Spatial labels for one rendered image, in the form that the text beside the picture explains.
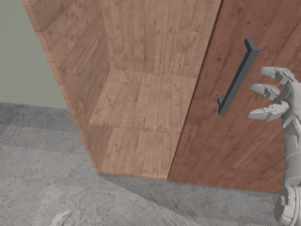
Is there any handle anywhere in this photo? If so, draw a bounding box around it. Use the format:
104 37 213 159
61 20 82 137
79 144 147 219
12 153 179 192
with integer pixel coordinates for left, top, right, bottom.
217 38 261 116

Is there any wardrobe door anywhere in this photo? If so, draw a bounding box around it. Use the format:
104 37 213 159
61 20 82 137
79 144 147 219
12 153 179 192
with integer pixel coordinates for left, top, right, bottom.
167 0 301 195

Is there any right robot forearm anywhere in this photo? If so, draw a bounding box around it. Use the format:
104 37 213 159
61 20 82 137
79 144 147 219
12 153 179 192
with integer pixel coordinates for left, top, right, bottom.
281 109 301 187

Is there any robot right hand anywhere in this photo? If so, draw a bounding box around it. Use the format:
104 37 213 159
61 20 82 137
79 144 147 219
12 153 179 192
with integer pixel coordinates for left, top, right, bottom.
247 66 301 121

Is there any robot right upper arm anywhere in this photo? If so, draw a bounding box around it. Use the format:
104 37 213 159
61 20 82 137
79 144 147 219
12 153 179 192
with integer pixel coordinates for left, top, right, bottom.
274 186 301 226

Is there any robot left hand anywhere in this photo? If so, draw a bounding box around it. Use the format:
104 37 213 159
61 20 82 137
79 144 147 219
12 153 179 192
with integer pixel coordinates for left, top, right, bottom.
49 210 72 226

